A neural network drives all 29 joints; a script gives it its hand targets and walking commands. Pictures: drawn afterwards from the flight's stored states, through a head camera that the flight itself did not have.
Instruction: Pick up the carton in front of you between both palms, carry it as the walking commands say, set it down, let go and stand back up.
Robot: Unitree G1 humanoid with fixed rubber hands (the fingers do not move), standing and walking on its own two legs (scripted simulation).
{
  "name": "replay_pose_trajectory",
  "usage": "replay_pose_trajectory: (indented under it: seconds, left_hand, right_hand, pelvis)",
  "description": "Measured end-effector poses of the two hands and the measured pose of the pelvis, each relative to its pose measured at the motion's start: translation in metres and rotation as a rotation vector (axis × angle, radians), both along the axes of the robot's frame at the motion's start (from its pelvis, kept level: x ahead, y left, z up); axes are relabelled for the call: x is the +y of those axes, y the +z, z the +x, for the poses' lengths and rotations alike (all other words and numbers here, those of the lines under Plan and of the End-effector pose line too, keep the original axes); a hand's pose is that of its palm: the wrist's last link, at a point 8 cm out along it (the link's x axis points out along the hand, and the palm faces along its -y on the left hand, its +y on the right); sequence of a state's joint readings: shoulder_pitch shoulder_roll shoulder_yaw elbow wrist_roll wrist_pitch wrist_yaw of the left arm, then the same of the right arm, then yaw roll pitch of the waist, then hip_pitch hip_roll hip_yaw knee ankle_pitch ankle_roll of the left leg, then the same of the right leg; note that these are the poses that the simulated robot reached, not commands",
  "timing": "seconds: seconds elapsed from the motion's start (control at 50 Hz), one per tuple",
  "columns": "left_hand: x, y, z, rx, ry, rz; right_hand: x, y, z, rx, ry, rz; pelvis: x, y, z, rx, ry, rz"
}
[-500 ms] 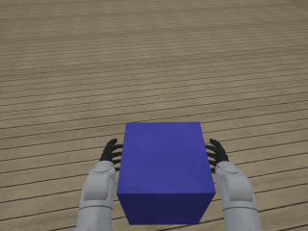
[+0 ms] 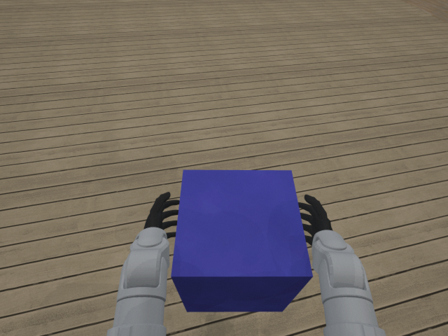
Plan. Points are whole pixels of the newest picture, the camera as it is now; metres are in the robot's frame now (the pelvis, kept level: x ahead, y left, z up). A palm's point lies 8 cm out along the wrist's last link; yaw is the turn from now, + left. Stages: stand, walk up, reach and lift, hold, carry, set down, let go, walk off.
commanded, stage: hold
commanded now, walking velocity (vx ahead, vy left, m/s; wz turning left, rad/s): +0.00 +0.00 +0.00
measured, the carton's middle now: (236, 245) +0.30 +0.00 -0.05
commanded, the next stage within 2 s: set down in 0.42 s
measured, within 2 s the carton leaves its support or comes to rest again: neither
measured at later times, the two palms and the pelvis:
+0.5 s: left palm (141, 236) +0.28 +0.17 +0.02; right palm (308, 239) +0.27 -0.13 +0.03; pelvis -0.01 +0.03 +0.00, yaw -1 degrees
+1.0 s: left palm (163, 243) +0.34 +0.16 -0.13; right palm (290, 242) +0.34 -0.14 -0.11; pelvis -0.04 +0.03 -0.06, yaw -2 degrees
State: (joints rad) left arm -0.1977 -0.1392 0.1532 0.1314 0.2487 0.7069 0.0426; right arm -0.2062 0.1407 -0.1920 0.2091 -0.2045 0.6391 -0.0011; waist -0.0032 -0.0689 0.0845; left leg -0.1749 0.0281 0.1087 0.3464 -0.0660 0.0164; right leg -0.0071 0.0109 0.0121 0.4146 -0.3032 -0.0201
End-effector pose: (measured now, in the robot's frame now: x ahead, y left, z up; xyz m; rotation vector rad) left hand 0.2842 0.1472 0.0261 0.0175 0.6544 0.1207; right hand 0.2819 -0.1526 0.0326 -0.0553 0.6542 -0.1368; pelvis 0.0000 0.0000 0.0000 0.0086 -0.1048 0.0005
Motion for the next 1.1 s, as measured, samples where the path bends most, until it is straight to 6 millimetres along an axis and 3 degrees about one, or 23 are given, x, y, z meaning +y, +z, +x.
replay_pose_trajectory:
  seconds: [0.22,0.42,0.56,0.68,0.84,1.1]
  left_hand:
    - [0.012,-0.002,-0.011,-0.008,0.018,-0.008]
    - [0.021,-0.002,-0.009,-0.01,0.006,-0.02]
    - [0.026,-0.004,0.001,-0.006,0.009,-0.04]
    - [0.028,-0.018,0.021,0.008,0.04,-0.095]
    - [0.018,-0.064,0.05,0.02,0.011,-0.08]
    - [0.013,-0.204,0.061,-0.005,0.056,-0.037]
  right_hand:
    - [0.012,-0.001,-0.006,-0.008,0.016,-0.004]
    - [0.022,0.0,-0.01,-0.01,0.003,-0.013]
    - [0.027,-0.002,-0.003,-0.005,-0.008,-0.011]
    - [0.028,-0.017,0.014,0.009,-0.026,0.006]
    - [0.018,-0.061,0.039,0.022,-0.022,-0.029]
    - [0.013,-0.195,0.074,0.001,0.03,-0.004]
  pelvis:
    - [0.008,-0.002,-0.01,-0.014,-0.004,-0.003]
    - [0.021,-0.003,-0.012,-0.011,-0.015,-0.007]
    - [0.029,-0.004,-0.013,-0.011,-0.025,-0.007]
    - [0.034,-0.01,-0.017,0.014,-0.055,-0.007]
    - [0.035,-0.026,-0.029,0.14,-0.05,-0.016]
    - [0.014,-0.086,-0.047,0.537,-0.042,-0.022]
